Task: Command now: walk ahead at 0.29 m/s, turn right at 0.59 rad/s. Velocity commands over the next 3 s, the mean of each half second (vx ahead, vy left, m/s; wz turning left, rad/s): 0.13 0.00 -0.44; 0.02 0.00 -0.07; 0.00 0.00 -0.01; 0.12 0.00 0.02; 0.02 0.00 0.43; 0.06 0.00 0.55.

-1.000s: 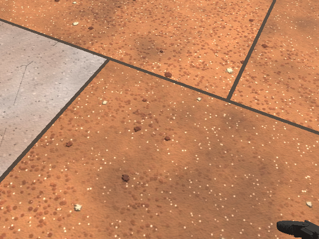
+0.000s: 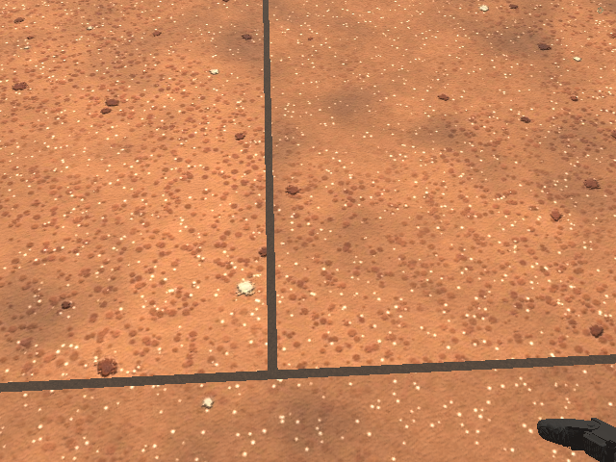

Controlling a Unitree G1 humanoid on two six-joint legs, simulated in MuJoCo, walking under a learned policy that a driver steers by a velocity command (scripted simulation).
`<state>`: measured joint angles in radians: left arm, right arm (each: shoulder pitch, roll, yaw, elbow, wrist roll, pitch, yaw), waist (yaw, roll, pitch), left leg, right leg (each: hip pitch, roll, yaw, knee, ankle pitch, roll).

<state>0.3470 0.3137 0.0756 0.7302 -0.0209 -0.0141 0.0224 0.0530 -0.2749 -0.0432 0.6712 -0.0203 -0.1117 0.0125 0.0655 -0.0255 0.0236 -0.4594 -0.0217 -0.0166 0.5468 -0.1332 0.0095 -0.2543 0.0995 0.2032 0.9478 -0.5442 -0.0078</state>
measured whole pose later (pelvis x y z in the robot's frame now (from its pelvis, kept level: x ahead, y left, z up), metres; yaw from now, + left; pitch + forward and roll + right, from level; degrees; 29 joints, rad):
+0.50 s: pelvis +0.11 -0.02 +0.01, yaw -13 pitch +1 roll +1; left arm 0.11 0.26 0.04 0.60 0.02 0.02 0.00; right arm 0.14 -0.32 -0.05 0.83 0.00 0.00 0.00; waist -0.03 0.04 0.05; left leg -0.36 0.06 0.04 0.87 -0.56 -0.07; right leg -0.33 0.01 0.00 0.51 -0.20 -0.04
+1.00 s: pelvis +0.13 -0.01 +0.01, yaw -13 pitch -2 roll +0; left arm 0.18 0.25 0.05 0.88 0.01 0.02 0.03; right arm 0.16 -0.24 -0.01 0.96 -0.01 -0.01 -0.01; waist 0.00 0.00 0.03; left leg -0.17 0.02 0.01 0.49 -0.29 -0.01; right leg -0.22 0.00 0.02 0.48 -0.22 0.01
